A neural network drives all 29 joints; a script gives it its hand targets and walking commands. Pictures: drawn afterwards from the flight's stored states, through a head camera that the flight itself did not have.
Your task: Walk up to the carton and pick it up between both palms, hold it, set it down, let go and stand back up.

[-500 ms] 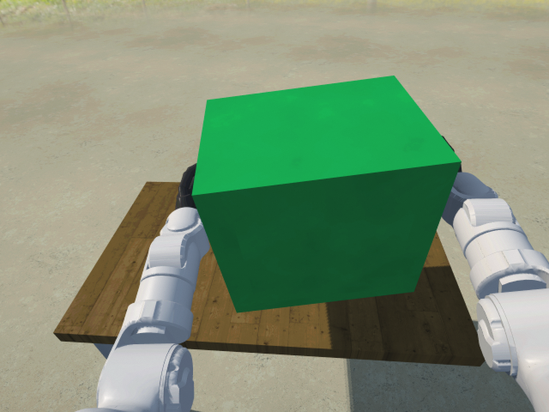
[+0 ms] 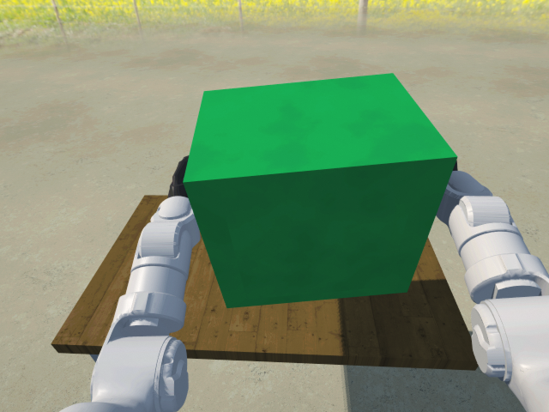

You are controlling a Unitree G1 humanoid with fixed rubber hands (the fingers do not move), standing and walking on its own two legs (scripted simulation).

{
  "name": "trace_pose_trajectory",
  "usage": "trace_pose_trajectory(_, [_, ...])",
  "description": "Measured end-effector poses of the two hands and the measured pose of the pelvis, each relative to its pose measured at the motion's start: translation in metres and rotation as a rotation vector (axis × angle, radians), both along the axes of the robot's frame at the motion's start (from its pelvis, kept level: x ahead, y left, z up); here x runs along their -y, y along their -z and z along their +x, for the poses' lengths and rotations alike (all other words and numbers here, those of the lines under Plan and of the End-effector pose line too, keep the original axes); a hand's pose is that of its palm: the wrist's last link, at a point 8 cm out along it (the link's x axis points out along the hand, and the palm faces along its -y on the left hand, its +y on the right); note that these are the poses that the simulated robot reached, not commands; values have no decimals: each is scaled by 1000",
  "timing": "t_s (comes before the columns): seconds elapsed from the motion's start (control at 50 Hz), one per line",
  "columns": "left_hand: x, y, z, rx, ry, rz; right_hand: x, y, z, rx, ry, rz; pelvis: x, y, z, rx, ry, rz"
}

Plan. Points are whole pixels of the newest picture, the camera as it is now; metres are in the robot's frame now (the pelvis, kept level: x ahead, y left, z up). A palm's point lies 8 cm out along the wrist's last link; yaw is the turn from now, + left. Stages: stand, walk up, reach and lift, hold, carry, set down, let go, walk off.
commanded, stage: reach and lift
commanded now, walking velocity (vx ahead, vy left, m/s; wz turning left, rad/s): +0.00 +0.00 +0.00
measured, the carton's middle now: (307, 193) +0.40 +0.00 +0.17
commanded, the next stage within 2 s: hold in 0.80 s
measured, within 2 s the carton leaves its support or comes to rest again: neither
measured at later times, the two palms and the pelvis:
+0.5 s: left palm (179, 196) +0.36 +0.19 +0.19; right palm (442, 175) +0.39 -0.19 +0.21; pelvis +0.00 +0.00 +0.00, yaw +0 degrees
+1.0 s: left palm (171, 191) +0.35 +0.19 +0.21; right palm (447, 170) +0.37 -0.19 +0.23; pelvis -0.01 +0.00 +0.00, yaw +0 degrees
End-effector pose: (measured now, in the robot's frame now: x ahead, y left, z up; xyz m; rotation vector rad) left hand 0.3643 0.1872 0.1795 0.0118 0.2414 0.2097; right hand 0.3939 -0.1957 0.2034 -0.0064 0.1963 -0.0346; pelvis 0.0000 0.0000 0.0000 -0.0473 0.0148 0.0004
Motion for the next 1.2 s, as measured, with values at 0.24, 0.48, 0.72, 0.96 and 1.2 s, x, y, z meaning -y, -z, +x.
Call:
trace_pose_trajectory(0.24, [-3, -1, -1, -21, 11, 28, -3, 0, -2, -18, 3, -6, 0, 0, 0, 9, -1, 0])
trace_pose_trajectory(0.48, [-3, -13, 1, 1, 20, 28, -3, -10, -5, 3, 17, 10, -1, 0, -1, 14, -2, 0])
trace_pose_trajectory(0.72, [-4, -18, -3, 5, 24, 30, -4, -16, -9, 8, 19, 1, -1, 0, -2, 24, -3, -1])
trace_pose_trajectory(0.96, [-5, -30, -13, 15, 28, 34, -5, -28, -20, 17, 26, 13, -2, 0, -7, 46, -4, -1])
trace_pose_trajectory(1.2, [-4, -39, -11, 16, 34, 48, -4, -30, -20, 18, 31, 33, -2, 0, -8, 47, -4, -1])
